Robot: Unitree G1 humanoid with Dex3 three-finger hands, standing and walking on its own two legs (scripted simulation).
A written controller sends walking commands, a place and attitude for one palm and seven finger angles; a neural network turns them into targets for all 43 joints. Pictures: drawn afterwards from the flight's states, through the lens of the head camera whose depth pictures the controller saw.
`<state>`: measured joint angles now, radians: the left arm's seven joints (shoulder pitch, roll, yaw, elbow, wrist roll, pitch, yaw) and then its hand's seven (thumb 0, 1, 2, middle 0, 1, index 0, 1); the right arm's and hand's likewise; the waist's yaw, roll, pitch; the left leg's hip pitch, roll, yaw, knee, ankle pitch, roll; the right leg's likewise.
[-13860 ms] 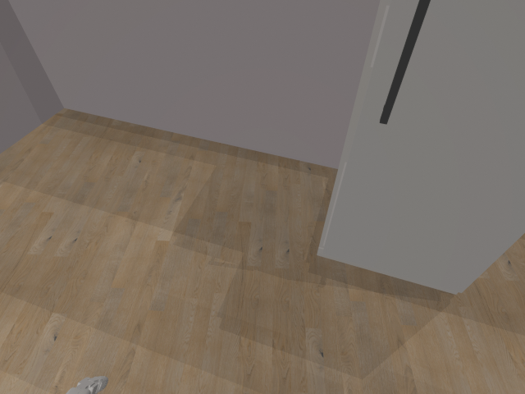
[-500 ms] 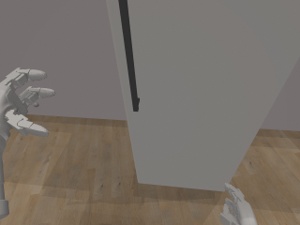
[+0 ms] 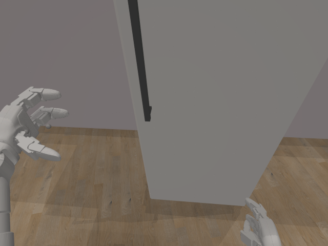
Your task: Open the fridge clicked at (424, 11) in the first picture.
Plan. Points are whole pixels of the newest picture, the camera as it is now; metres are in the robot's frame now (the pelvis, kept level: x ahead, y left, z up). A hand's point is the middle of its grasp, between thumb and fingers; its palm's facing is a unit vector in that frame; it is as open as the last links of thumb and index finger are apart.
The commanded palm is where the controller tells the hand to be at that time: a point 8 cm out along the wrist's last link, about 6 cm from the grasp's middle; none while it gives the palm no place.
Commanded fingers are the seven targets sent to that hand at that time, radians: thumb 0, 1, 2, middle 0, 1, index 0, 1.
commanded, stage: move the hooked fingers beside the handle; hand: left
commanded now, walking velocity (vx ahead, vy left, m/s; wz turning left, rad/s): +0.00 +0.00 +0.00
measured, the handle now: (141, 51) +0.52 +0.12 +0.26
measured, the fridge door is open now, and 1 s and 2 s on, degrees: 0 0 0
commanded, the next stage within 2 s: none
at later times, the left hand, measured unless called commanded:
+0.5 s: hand (71, 108) +0.33 +0.25 +0.21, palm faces +0.07 -1.00 -0.04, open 14.0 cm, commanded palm +0.30 +0.29 +0.21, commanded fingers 0.00 -0.50 0.30 -0.30 -1.20 -0.30 -1.20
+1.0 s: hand (94, 98) +0.38 +0.21 +0.20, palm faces +0.04 -1.00 -0.03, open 14.0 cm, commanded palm +0.36 +0.26 +0.20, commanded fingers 0.00 -0.50 0.30 -0.30 -1.20 -0.30 -1.20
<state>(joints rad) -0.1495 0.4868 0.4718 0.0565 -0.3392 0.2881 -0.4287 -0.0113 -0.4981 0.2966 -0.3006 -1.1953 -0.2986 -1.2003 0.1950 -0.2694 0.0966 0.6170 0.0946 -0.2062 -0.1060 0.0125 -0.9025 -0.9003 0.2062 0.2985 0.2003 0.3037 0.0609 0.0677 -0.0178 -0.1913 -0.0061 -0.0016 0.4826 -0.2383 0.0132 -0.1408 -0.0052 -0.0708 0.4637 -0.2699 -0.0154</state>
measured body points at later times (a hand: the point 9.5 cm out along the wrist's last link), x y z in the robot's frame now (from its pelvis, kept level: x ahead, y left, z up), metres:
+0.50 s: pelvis +0.00 +0.00 +0.00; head -0.02 -0.02 +0.45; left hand +0.32 +0.30 +0.21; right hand +0.19 -0.23 -0.08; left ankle +0.02 +0.11 -0.74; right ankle -0.01 -0.11 -0.74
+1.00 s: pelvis +0.01 -0.01 +0.00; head +0.00 -0.03 +0.45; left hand +0.37 +0.27 +0.20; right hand +0.17 -0.25 -0.09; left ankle +0.02 +0.11 -0.74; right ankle -0.01 -0.11 -0.74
